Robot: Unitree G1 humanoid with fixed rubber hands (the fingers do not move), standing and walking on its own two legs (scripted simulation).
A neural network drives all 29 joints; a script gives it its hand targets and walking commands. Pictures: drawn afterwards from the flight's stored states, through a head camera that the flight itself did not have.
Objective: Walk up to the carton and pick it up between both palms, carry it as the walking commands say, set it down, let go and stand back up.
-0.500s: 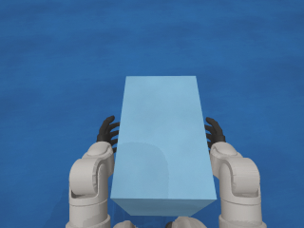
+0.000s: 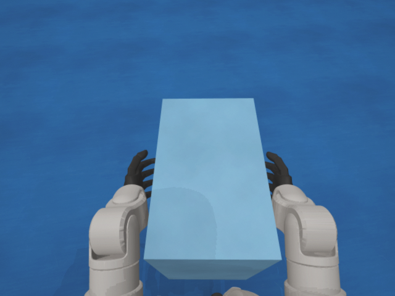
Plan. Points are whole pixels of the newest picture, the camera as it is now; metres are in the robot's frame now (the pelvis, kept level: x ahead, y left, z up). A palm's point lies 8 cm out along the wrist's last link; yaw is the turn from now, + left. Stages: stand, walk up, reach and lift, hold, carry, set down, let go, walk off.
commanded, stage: carry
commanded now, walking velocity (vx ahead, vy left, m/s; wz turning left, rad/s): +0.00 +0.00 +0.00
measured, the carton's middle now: (207, 196) +0.31 +0.01 +0.02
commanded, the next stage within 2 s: none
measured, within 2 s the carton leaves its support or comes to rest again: neither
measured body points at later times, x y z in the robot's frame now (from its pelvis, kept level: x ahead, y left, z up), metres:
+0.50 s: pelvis -0.03 -0.01 +0.00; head -0.05 -0.01 +0.45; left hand +0.25 +0.13 +0.10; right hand +0.25 -0.14 +0.09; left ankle +0.00 +0.14 -0.72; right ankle +0.07 -0.07 -0.72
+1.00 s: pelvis -0.04 +0.00 +0.01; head -0.06 +0.00 +0.45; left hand +0.24 +0.13 +0.10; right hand +0.24 -0.13 +0.09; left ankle +0.00 +0.14 -0.72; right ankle +0.07 -0.07 -0.72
